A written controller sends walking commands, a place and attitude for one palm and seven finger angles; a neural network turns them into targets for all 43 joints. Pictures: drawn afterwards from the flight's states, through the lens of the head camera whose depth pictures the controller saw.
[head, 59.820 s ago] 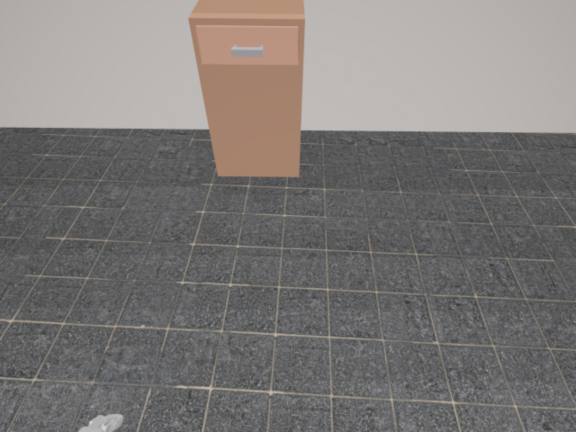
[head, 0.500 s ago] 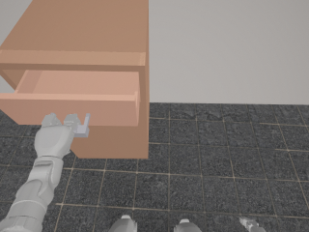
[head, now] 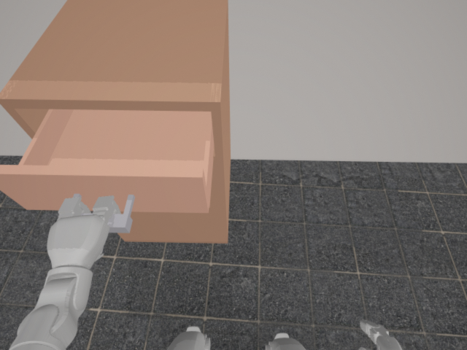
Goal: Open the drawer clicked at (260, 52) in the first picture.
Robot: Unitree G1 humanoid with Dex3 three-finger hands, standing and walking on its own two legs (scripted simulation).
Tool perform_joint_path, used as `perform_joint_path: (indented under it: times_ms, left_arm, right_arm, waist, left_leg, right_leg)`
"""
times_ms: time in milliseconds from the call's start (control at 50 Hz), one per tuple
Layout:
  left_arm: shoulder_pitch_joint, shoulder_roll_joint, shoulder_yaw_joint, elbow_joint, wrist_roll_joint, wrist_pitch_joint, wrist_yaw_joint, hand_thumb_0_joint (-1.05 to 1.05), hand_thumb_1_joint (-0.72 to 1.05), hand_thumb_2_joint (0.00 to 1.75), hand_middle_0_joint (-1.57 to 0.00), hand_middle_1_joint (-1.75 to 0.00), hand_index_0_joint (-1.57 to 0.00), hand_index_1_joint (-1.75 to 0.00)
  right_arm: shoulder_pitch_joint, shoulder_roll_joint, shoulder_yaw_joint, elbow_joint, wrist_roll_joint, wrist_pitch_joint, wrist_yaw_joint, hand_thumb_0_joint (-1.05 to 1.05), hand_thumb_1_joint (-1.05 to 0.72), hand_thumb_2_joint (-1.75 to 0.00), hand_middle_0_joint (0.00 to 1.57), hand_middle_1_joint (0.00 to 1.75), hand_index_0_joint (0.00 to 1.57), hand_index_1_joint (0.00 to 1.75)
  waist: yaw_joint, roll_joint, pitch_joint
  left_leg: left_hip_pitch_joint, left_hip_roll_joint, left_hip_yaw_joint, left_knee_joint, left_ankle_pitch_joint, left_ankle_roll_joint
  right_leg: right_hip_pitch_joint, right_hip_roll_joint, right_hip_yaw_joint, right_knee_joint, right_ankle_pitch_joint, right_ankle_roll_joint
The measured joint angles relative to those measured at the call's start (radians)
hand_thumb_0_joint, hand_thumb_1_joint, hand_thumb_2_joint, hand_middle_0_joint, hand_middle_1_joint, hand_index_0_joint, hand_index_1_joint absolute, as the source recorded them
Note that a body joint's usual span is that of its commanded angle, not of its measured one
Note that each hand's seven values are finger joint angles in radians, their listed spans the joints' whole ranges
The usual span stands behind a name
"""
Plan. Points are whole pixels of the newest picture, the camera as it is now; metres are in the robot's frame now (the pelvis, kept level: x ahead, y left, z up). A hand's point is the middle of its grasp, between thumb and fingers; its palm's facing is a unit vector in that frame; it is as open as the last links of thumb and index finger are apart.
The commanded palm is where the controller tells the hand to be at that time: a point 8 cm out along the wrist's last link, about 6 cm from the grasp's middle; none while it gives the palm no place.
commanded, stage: pull the drawer open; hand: left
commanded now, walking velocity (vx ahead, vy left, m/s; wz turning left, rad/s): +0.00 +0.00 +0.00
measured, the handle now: (99, 211) +0.36 +0.27 -0.02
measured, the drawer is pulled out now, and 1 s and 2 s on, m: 0.16 0.28 0.30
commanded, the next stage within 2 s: open the thumb to release the handle in 1.36 s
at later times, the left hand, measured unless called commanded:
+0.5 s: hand (84, 283) +0.23 +0.27 -0.03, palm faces -0.05 -0.04 -1.00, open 6.1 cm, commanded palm +0.20 +0.27 +0.02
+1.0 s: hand (73, 320) +0.18 +0.27 -0.03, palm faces -0.07 -0.04 -1.00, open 6.1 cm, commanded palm +0.14 +0.27 +0.02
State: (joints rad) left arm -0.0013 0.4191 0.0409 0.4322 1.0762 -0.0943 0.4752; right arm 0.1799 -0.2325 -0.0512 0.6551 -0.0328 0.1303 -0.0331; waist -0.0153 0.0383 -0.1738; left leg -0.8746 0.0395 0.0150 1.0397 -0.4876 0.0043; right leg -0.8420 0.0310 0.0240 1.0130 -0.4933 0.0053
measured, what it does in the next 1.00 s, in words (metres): stands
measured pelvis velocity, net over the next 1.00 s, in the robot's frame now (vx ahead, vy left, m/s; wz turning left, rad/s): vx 0.00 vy -0.01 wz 0.01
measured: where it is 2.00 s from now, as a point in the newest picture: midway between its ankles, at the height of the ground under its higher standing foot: outside the picture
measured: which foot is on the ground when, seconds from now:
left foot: down 0.00-1.00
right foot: down 0.00-1.00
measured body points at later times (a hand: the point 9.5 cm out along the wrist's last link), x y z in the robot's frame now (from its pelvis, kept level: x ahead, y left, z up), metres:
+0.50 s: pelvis +0.01 -0.01 +0.00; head +0.09 -0.01 +0.44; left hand +0.23 +0.27 +0.02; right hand +0.19 -0.25 -0.12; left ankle +0.00 +0.12 -0.67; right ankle -0.01 -0.13 -0.67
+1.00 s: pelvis +0.00 -0.01 -0.01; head +0.08 -0.02 +0.43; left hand +0.17 +0.26 +0.02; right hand +0.20 -0.24 -0.12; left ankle +0.00 +0.12 -0.67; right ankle -0.01 -0.13 -0.67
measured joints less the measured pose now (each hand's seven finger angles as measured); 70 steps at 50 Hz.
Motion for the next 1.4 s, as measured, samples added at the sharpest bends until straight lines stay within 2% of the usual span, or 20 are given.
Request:
perform_joint_path:
  times_ms: [300, 560, 780, 960, 1200, 1400]
  left_arm:
    - [0.190, -0.010, 0.014, -0.155, -0.005, 0.006, 0.014, 0.02, 0.65, 0.80, -0.25, -1.29, -0.38, -1.34]
    - [0.363, -0.010, 0.025, -0.291, -0.003, -0.021, 0.049, 0.02, 0.64, 0.80, -0.25, -1.29, -0.38, -1.34]
    - [0.436, -0.010, 0.028, -0.351, -0.004, -0.029, 0.064, 0.02, 0.64, 0.81, -0.26, -1.29, -0.39, -1.34]
    - [0.498, -0.004, 0.036, -0.388, -0.015, -0.028, 0.061, 0.03, 0.64, 0.78, -0.26, -1.28, -0.40, -1.34]
    - [0.590, 0.002, 0.055, -0.434, -0.023, -0.057, 0.070, 0.03, 0.65, 0.76, -0.25, -1.27, -0.39, -1.33]
    - [0.620, 0.008, 0.073, -0.461, -0.039, -0.058, 0.056, 0.02, 0.66, 0.74, -0.25, -1.26, -0.38, -1.31]
  right_arm:
    - [-0.035, 0.005, 0.003, -0.038, -0.006, -0.021, 0.012, 0.01, -0.91, -0.90, 0.20, 0.30, 0.20, 0.30]
    - [-0.063, 0.009, 0.007, -0.057, -0.019, -0.024, 0.022, 0.01, -0.91, -0.90, 0.20, 0.30, 0.20, 0.30]
    - [-0.075, 0.017, 0.013, -0.072, -0.027, -0.018, 0.026, 0.01, -0.91, -0.90, 0.20, 0.30, 0.20, 0.30]
    - [-0.072, 0.021, 0.017, -0.085, -0.027, -0.010, 0.029, 0.01, -0.90, -0.90, 0.20, 0.30, 0.20, 0.30]
    - [-0.073, 0.017, 0.008, -0.091, -0.031, 0.000, 0.035, 0.01, -0.91, -0.90, 0.20, 0.30, 0.20, 0.30]
    - [-0.091, 0.033, 0.011, -0.106, -0.027, 0.013, 0.043, 0.01, -0.91, -0.90, 0.20, 0.30, 0.20, 0.30]
  waist:
    - [0.009, -0.006, -0.006]
    - [0.027, -0.011, -0.003]
    - [0.041, -0.008, 0.000]
    - [0.037, -0.007, 0.000]
    - [0.042, -0.011, -0.004]
    - [0.031, -0.016, -0.009]
  left_leg:
    - [0.022, 0.003, 0.000, 0.002, -0.019, -0.007]
    - [0.010, 0.001, -0.007, 0.036, -0.041, -0.011]
    - [-0.016, -0.003, -0.014, 0.070, -0.049, -0.014]
    - [-0.020, -0.001, -0.015, 0.081, -0.047, -0.016]
    - [-0.034, -0.001, -0.015, 0.101, -0.047, -0.018]
    - [-0.041, 0.007, -0.008, 0.113, -0.054, -0.018]
  right_leg:
    - [0.018, 0.004, 0.001, 0.008, -0.020, -0.007]
    - [0.008, 0.002, -0.007, 0.044, -0.047, -0.010]
    - [-0.017, -0.002, -0.013, 0.083, -0.060, -0.013]
    - [-0.023, 0.000, -0.013, 0.096, -0.059, -0.016]
    - [-0.039, 0.001, -0.013, 0.121, -0.062, -0.018]
    - [-0.052, 0.009, -0.005, 0.133, -0.064, -0.019]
